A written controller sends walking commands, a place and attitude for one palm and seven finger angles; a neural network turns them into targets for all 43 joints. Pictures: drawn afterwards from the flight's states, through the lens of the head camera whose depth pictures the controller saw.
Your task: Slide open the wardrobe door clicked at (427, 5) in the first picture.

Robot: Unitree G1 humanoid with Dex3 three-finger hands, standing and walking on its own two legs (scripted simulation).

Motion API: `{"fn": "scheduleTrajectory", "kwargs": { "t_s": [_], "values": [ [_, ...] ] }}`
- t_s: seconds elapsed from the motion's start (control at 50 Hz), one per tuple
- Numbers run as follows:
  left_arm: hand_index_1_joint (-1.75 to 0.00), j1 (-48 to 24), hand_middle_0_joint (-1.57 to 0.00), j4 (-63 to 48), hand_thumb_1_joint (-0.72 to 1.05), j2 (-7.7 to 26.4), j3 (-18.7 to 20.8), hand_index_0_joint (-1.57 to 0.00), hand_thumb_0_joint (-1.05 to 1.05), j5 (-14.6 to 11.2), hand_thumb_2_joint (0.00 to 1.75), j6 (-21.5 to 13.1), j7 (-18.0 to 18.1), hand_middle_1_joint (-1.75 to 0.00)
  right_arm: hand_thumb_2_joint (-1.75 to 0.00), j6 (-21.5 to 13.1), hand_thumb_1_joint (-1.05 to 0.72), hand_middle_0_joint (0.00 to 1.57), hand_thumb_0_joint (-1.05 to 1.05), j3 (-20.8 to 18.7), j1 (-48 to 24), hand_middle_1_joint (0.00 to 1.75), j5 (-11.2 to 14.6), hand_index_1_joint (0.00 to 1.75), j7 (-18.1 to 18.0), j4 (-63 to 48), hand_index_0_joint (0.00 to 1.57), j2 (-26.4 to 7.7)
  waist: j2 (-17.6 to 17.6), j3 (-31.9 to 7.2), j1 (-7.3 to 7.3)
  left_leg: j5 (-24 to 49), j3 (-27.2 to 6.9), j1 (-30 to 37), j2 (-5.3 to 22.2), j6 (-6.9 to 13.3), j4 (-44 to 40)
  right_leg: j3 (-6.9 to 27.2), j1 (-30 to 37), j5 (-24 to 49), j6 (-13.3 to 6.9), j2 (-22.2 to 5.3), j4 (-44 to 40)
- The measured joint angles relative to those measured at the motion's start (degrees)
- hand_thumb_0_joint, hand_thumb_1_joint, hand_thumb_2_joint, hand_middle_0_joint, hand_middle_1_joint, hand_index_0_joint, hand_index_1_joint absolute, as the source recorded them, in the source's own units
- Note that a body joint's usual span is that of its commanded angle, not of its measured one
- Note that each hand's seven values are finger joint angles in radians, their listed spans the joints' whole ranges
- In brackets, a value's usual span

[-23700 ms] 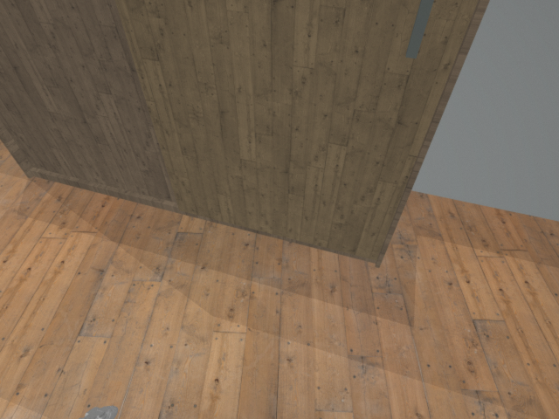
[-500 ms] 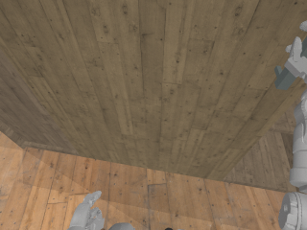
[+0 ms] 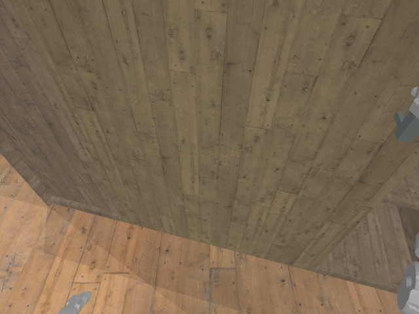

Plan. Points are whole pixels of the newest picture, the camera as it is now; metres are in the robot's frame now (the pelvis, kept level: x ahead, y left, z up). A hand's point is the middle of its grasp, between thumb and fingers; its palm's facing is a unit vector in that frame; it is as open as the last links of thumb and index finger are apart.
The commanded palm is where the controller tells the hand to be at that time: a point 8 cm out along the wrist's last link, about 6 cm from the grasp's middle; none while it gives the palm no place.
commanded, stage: stop walking and hold the door there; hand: right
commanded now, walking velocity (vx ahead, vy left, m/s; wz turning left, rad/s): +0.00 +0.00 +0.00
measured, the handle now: out of the picture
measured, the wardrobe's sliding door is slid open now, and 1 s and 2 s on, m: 0.46 0.46 0.46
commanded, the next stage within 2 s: loosen the grip on the handle in 0.26 s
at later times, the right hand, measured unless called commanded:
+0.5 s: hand out of the picture +0.42 -0.30 +0.25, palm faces +0.45 +0.88 -0.16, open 6.9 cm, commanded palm +0.37 -0.32 +0.24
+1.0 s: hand out of the picture +0.42 -0.31 +0.24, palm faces +0.46 +0.86 -0.20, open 14.4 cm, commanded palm +0.38 -0.33 +0.24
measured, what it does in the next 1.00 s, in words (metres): stands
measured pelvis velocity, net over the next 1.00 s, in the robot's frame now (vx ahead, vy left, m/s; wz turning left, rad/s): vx -0.02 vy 0.00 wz -0.02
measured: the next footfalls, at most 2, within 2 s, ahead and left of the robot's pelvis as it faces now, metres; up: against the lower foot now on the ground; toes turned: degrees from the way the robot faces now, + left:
none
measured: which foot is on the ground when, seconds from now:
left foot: down 0.00-1.00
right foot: down 0.00-1.00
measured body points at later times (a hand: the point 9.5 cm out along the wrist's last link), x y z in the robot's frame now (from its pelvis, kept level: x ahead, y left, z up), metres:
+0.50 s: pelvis -0.01 +0.02 +0.00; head +0.01 +0.01 +0.45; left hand +0.12 +0.28 -0.10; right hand +0.39 -0.35 +0.26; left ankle -0.05 +0.10 -0.74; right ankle +0.08 -0.08 -0.74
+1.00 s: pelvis -0.02 +0.00 -0.01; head +0.00 -0.01 +0.44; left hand +0.05 +0.27 -0.12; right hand +0.39 -0.36 +0.25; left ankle -0.05 +0.10 -0.74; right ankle +0.08 -0.08 -0.74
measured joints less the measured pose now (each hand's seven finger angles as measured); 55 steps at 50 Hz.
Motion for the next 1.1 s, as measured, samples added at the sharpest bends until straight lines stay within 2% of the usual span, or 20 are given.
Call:
{"fn": "scheduleTrajectory", "kwargs": {
  "t_s": [0.14, 0.36, 0.38, 0.4, 0.44, 0.48, 0.52, 0.58, 0.64, 0.72, 0.8, 0.9, 1.04, 1.1],
  "values": [
    [-0.30, -0.87, -0.20, -0.23, 0.90, -0.82, -0.78, -0.20, 0.01, -0.67, 0.90, 0.70, -0.14, -0.30, -0.78, 0.61, -0.69, 0.46, -0.15, -0.82, 0.20, 1.40, 0.14, 1.38, -0.10, 0.95, 0.31, -0.87, -0.59, 0.16, -0.22, -1.05, 0.06, 0.09, -0.85, 0.59, 1.32, 0.29, -0.33, -1.45, 0.83, -0.97, 2.28],
    [-0.30, -2.58, -0.20, -0.95, 0.90, -2.15, -1.92, -0.20, 0.01, -0.74, 0.89, 0.98, -0.20, -0.30, -0.77, 0.24, -0.69, 0.46, -0.16, -1.52, 0.26, 1.40, 0.09, 1.38, 0.53, 1.15, 0.30, -1.11, -1.15, 0.66, -0.77, -1.25, 0.02, -0.03, -1.15, 0.75, 1.54, 0.34, -0.52, -1.76, 1.08, -1.31, 2.74],
    [-0.30, -2.52, -0.20, -0.93, 0.90, -2.48, -1.16, -0.20, 0.01, -0.59, 0.89, 0.27, -0.90, -0.30, -0.76, -0.27, -0.67, 0.46, -0.16, -2.82, -1.85, 1.40, -1.89, 1.38, 2.53, 2.79, 0.30, -0.84, -0.87, 1.36, -1.43, -1.14, -0.10, 0.14, -1.21, 0.72, 1.49, 0.23, -0.26, -1.69, 1.06, -1.40, 2.63],
    [-0.30, -2.28, -0.20, -0.37, 0.90, -3.00, -0.63, -0.20, 0.01, 0.56, 0.89, -1.21, -1.63, -0.30, -0.76, 0.13, -0.64, 0.46, -0.17, -3.57, -5.82, 1.40, -3.92, 1.38, 4.29, 6.42, 0.31, -0.99, 0.06, 1.14, -1.87, -1.12, 0.03, -0.86, -0.98, 0.94, 2.00, 0.23, -0.83, -1.09, 0.95, -1.10, 2.11],
    [-0.30, -0.95, -0.20, 0.37, 0.90, -3.45, 0.18, -0.20, 0.01, 1.66, 0.89, -4.48, -2.88, -0.30, -0.76, 2.29, -0.56, 0.46, -0.16, -5.11, -11.63, 1.40, -5.42, 1.39, 8.19, 11.56, 0.34, -0.28, 1.51, -0.62, -2.39, -1.22, 1.02, -3.29, -0.31, 1.38, 3.18, 0.97, -2.50, 0.50, 0.86, -0.19, 0.79],
    [-0.30, -0.89, -0.20, 0.19, 0.90, -3.02, 0.50, -0.20, 0.01, 2.56, 0.89, -6.01, -3.56, -0.30, -0.74, 3.52, -0.49, 0.46, -0.14, -6.46, -12.52, 1.40, -6.73, 1.39, 8.42, 12.33, 0.36, -0.52, 1.59, -1.45, -1.94, -1.07, 1.29, -4.23, -0.10, 1.49, 3.22, 1.22, -3.22, 1.34, 0.84, 0.09, 0.10],
    [-0.30, -1.07, -0.20, -0.64, 0.90, -2.44, 0.86, -0.20, 0.01, 2.97, 0.89, -6.49, -3.77, -0.30, -0.71, 2.69, -0.42, 0.46, -0.11, -6.09, -11.45, 1.40, -7.63, 1.39, 6.68, 11.26, 0.39, -1.19, 1.12, -1.62, -1.36, -0.80, 1.33, -5.06, -0.15, 1.42, 3.65, 1.23, -3.83, 1.77, 0.70, 0.02, 0.08],
    [-0.30, -1.27, -0.20, -0.94, 0.90, -1.88, 0.76, -0.20, 0.01, 2.50, 0.89, -6.06, -3.78, -0.30, -0.63, 1.68, -0.27, 0.46, -0.07, -4.36, -11.20, 1.40, -7.42, 1.36, 4.86, 11.17, 0.37, -2.05, 1.22, -1.72, -0.54, -0.75, 1.62, -6.28, -0.12, 1.34, 4.76, 1.46, -4.76, 2.23, 0.54, 0.02, 0.40],
    [-0.30, -0.84, -0.20, -0.55, 0.90, -1.56, 0.42, -0.20, 0.01, 1.69, 0.89, -5.41, -3.04, -0.30, -0.51, 0.91, -0.05, 0.45, -0.04, -3.51, -11.76, 1.39, -6.19, 1.32, 4.67, 12.32, 0.33, -2.53, 1.55, -1.90, 0.08, -0.71, 1.74, -7.04, -0.18, 1.31, 5.36, 1.57, -5.47, 2.42, 0.47, -0.08, 0.80],
    [-0.30, 0.62, -0.20, 0.20, 0.90, -1.35, 0.17, -0.20, 0.01, 1.14, 0.89, -4.90, -2.13, -0.30, -0.37, -0.08, 0.23, 0.43, -0.02, -2.06, -12.21, 1.37, -5.92, 1.30, 4.41, 13.33, 0.32, -3.28, 1.75, -1.81, 0.48, -0.82, 1.84, -7.77, -0.20, 1.18, 6.10, 1.81, -6.34, 2.10, 0.30, -0.07, 1.74],
    [-0.30, 2.04, -0.20, 1.25, 0.90, -1.52, -0.03, -0.20, 0.01, 1.09, 0.90, -4.70, -1.65, -0.30, -0.28, -0.22, 0.40, 0.40, -0.01, -2.16, -11.38, 1.32, -5.95, 1.28, 3.84, 12.43, 0.33, -3.52, 1.60, -1.60, 0.76, -0.91, 1.76, -8.12, -0.16, 0.96, 6.37, 1.83, -6.86, 1.86, 0.09, -0.03, 2.37],
    [-0.30, 3.50, -0.20, 2.28, 0.90, -2.36, -0.39, -0.20, 0.01, 1.20, 0.90, -5.04, -1.35, -0.30, -0.23, 0.16, 0.50, 0.34, -0.01, -2.08, -11.70, 1.25, -5.64, 1.24, 3.21, 11.82, 0.31, -4.43, 1.49, -1.29, 0.98, -0.97, 1.67, -8.06, -0.03, 0.65, 6.12, 1.78, -7.09, 1.40, -0.20, 0.11, 2.74],
    [-0.30, 4.07, -0.20, 2.74, 0.90, -3.25, -0.79, -0.20, 0.01, 0.99, 0.89, -5.44, -1.32, -0.30, -0.20, 2.19, 0.54, 0.33, -0.01, -1.00, -8.68, 1.23, -3.87, 1.18, 3.14, 6.51, 0.27, -2.41, 0.95, -1.33, 0.02, -1.00, 1.52, -6.69, 0.50, 0.07, 5.07, 1.61, -6.06, 0.95, -0.67, 0.71, 2.35],
    [-0.30, 2.81, -0.20, 2.40, 0.90, -3.49, -1.30, -0.20, 0.01, 1.15, 0.89, -5.41, -1.14, -0.30, -0.20, 2.42, 0.55, 0.34, -0.01, -2.34, -7.98, 1.23, -4.05, 1.16, 4.13, 6.00, 0.26, -2.46, 0.96, -1.56, 0.31, -1.02, 1.27, -6.48, 0.59, -0.10, 4.93, 1.37, -5.80, 0.78, -0.78, 0.76, 2.29]
  ]
}}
